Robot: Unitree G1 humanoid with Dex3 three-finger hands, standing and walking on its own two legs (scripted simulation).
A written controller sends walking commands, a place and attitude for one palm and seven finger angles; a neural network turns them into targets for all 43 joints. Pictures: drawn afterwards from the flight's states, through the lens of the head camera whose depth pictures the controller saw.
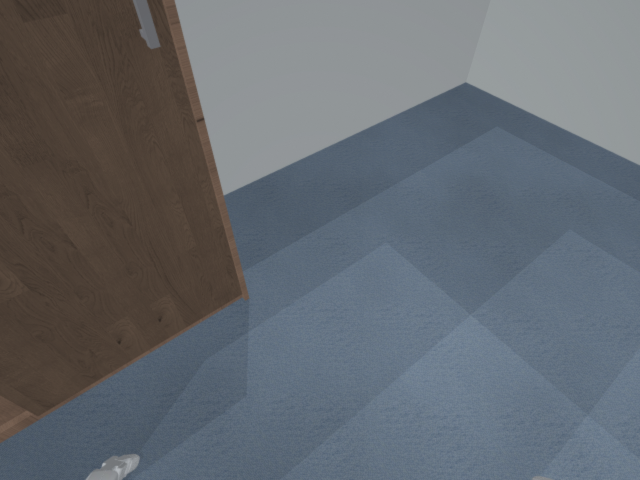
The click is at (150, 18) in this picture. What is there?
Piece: wardrobe's sliding door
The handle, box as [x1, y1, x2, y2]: [133, 0, 160, 48]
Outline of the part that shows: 133,0 142,27 141,29 139,29 141,36 146,40 147,45 150,48 160,46 146,0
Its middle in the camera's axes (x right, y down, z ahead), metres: -0.31 -0.40 +0.63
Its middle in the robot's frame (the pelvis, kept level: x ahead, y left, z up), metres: +0.76 +0.36 +0.26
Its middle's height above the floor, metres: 1.03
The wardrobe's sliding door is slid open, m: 0.00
